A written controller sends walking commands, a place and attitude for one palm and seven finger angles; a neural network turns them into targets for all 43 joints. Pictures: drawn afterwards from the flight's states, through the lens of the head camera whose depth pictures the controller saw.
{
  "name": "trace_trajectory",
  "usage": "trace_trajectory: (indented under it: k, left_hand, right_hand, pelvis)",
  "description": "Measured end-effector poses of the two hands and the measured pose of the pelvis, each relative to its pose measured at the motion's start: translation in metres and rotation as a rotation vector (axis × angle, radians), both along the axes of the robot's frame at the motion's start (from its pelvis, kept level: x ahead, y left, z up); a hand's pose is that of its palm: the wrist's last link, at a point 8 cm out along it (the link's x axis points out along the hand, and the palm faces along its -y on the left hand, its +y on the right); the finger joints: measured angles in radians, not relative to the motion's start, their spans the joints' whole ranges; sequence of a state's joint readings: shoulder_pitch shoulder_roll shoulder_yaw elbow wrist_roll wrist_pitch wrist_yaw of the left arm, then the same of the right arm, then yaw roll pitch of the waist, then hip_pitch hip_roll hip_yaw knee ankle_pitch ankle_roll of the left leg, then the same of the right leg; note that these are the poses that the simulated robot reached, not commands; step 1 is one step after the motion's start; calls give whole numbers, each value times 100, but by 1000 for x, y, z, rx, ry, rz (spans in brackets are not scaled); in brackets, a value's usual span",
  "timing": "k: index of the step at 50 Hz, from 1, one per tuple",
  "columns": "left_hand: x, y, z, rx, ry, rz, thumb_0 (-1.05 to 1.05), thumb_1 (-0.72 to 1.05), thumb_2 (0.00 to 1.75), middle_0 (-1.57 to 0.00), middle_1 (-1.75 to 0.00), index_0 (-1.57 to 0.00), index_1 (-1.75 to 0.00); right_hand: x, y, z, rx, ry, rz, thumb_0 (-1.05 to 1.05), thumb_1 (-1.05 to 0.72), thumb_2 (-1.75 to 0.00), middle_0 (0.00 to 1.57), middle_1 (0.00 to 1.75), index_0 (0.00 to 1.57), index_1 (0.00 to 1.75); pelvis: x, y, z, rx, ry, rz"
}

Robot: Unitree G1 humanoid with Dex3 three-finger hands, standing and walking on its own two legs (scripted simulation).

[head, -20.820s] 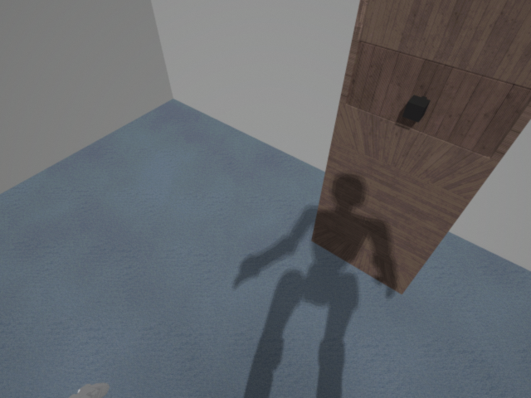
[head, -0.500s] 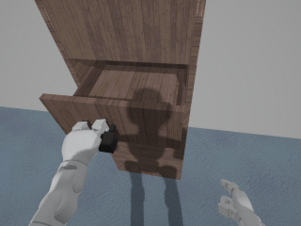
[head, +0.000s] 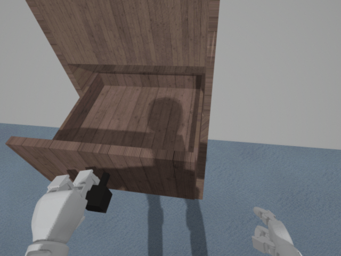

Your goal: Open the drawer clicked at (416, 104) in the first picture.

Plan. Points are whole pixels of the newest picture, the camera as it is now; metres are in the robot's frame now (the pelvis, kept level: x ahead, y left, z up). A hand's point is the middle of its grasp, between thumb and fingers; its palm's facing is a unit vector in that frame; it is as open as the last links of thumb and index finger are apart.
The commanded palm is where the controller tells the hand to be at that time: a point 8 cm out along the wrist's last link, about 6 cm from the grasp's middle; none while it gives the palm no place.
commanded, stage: pull the drawer open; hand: left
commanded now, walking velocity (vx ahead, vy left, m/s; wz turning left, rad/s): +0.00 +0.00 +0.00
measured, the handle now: (100, 189) +0.23 +0.18 +0.07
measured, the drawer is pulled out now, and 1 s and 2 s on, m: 0.28 0.30 0.30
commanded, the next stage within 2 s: open the thumb to release the handle in 0.28 s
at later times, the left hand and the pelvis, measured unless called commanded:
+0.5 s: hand (54, 216) +0.17 +0.27 +0.06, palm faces +0.05 +0.00 -1.00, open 5.2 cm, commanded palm +0.14 +0.25 +0.11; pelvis -0.02 +0.00 +0.00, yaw +1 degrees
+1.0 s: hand (53, 219) +0.17 +0.26 +0.06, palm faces +0.09 -0.10 -0.99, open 13.3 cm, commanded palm +0.13 +0.23 +0.11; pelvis -0.02 +0.02 +0.00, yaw +1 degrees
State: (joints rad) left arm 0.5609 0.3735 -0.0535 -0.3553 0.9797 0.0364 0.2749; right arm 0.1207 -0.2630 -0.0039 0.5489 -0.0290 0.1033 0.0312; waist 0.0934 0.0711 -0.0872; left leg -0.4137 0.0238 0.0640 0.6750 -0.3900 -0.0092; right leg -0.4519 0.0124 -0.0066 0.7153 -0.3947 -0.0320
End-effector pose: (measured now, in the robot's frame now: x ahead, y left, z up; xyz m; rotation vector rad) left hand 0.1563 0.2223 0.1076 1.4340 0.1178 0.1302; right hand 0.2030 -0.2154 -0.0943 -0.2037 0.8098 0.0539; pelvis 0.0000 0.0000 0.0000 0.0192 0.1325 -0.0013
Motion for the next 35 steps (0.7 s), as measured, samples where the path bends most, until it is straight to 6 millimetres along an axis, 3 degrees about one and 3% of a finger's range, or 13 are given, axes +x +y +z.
trace_trajectory:
  k: [6, 19, 23, 28, 35]
  left_hand:
    - [-20, 1, 0, 0, 0, -3, 0, 89, 90, -42, -135, -31, -129]
    - [-17, 2, -1, 18, -43, -25, 0, 89, 90, -42, -135, -36, -131]
    - [-10, 24, 1, 122, -37, -31, 0, 86, 89, -42, -134, -37, -131]
    - [-9, 54, 7, 80, -14, 92, 0, 72, 83, -41, -133, -39, -132]
    - [-15, 36, -7, -31, 45, 24, 0, 34, 66, -38, -129, -37, -129]
  right_hand:
    - [-3, -1, 5, -9, -34, 7, 1, -90, -90, 20, 30, 20, 30]
    - [-19, 12, -4, 5, -16, -11, 1, -90, -90, 20, 30, 20, 30]
    - [-22, 16, -8, -16, 19, -12, 1, -90, -90, 20, 30, 20, 30]
    - [-22, 18, -6, -14, 22, -35, 1, -90, -90, 20, 30, 20, 30]
    - [-15, 15, 3, -66, -9, -19, 1, -90, -89, 20, 30, 20, 30]
  pelvis:
    - [-6, 1, -3, -1, -3, -7]
    - [-15, 7, -7, -3, -22, 0]
    - [-18, 5, -5, -1, -39, 6]
    - [-17, 7, -1, -10, -50, 20]
    - [-17, 13, 2, -14, -47, 30]
